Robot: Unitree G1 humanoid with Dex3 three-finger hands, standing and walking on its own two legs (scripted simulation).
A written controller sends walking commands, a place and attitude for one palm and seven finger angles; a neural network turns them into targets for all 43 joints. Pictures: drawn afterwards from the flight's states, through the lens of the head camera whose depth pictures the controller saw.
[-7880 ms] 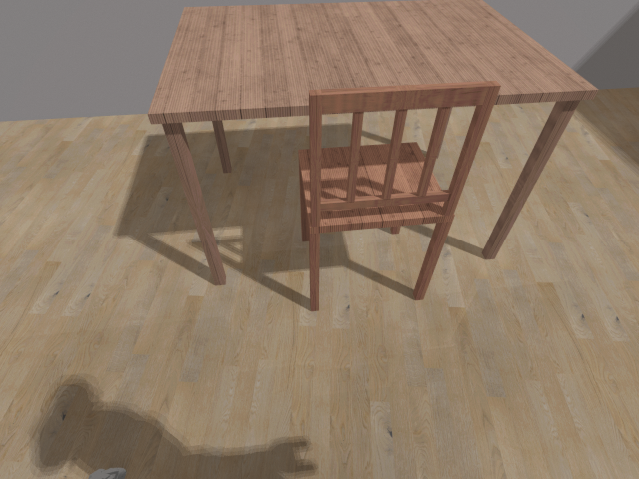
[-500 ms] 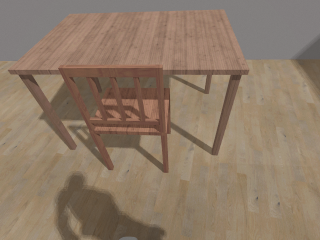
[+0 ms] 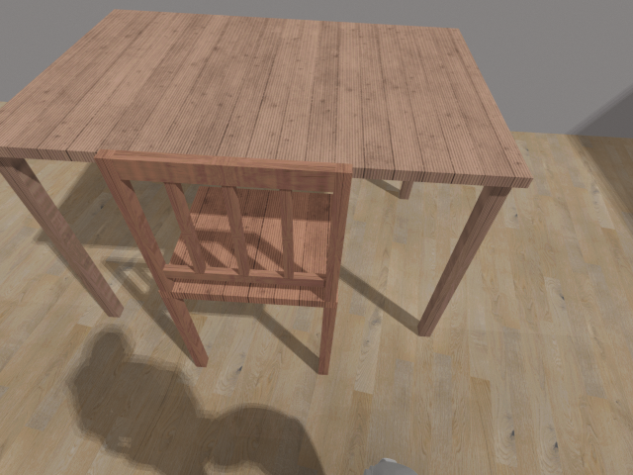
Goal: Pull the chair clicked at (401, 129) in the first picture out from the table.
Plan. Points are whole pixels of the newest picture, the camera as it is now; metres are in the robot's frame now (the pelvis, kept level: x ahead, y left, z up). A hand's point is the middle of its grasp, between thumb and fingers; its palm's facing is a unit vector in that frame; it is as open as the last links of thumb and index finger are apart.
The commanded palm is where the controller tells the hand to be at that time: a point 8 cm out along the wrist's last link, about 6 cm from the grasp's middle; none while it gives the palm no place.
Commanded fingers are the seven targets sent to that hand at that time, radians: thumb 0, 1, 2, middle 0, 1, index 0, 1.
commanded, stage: take the last steps up to it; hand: left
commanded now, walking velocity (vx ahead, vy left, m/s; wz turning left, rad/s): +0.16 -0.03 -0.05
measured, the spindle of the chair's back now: (237, 232) +0.56 +0.20 -0.10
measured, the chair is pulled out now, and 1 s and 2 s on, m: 0.00 0.00 0.00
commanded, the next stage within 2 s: come to a stop and stand still in 0.02 s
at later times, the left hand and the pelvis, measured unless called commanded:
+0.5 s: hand (197, 462) +0.17 +0.19 -0.17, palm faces +0.02 -0.97 -0.24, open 7.3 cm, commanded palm none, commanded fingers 0.00 0.90 0.90 -0.20 -0.30 -0.20 -0.30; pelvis +0.09 +0.00 -0.01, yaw -1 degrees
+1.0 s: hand out of the picture +0.07 +0.21 -0.19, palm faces -0.06 -0.97 -0.22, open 7.4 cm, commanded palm none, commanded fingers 0.00 0.90 0.90 -0.20 -0.30 -0.20 -0.30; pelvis +0.06 +0.02 -0.01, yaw -4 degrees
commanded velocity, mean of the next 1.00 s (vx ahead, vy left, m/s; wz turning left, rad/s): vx -0.07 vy -0.03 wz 0.00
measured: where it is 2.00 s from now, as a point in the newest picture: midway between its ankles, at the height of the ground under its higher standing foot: outside the picture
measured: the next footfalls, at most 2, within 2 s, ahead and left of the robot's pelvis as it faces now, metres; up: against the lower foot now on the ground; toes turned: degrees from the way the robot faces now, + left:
right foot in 0.14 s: +0.18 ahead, -0.12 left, +0.00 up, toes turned -7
left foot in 0.56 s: +0.15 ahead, +0.13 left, +0.00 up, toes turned +2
